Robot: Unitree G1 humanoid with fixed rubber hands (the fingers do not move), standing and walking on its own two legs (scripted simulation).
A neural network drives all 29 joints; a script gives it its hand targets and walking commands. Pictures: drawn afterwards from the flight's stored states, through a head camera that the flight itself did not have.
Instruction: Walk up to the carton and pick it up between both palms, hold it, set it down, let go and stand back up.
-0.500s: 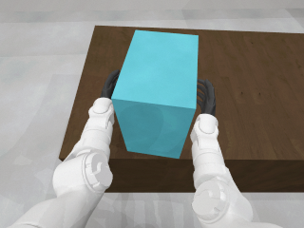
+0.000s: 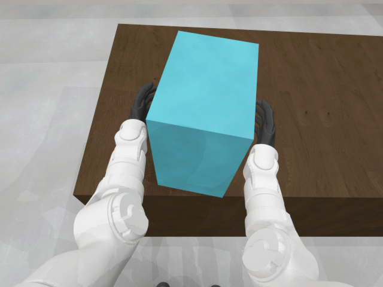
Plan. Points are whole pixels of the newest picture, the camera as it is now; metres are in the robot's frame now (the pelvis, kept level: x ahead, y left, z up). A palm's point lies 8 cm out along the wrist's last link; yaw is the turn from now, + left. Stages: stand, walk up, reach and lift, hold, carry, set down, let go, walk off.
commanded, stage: set down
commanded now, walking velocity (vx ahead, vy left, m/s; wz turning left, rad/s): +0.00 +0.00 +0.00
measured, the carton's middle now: (202, 122) +0.47 +0.00 +0.00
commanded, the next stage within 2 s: none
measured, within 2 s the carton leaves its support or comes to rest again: neither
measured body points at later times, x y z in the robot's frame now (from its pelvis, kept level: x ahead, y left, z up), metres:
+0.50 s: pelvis +0.00 +0.00 +0.00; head +0.09 +0.04 +0.44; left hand +0.46 +0.14 +0.05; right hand +0.41 -0.13 +0.05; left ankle +0.00 +0.10 -0.75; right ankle -0.01 -0.13 -0.75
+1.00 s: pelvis +0.00 +0.01 -0.02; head +0.10 +0.04 +0.41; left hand +0.48 +0.17 +0.01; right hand +0.43 -0.14 +0.00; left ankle +0.00 +0.10 -0.75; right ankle -0.01 -0.13 -0.75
